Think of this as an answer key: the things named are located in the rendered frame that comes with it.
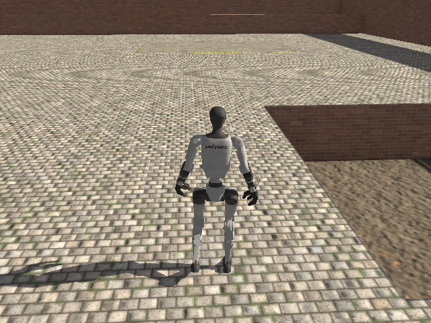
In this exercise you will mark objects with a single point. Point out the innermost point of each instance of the robot right thigh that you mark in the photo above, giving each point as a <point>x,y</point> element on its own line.
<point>231,200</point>

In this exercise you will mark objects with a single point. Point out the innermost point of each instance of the left robot hand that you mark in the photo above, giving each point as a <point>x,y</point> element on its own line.
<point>185,186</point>

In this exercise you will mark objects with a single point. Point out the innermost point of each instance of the right robot hand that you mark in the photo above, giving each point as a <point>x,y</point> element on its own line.
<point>253,195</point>

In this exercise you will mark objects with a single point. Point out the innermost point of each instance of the left robot forearm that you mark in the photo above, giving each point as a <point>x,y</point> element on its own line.
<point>182,176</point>

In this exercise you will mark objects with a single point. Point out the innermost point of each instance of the right robot forearm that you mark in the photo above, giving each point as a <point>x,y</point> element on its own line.
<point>250,180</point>

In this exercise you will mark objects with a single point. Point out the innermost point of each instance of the right robot upper arm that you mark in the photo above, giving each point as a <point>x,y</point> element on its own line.
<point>241,153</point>

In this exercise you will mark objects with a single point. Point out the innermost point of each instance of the robot right foot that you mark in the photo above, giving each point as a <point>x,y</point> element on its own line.
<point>227,267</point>

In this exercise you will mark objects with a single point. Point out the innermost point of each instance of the left robot upper arm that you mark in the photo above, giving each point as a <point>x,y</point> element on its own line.
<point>191,152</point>

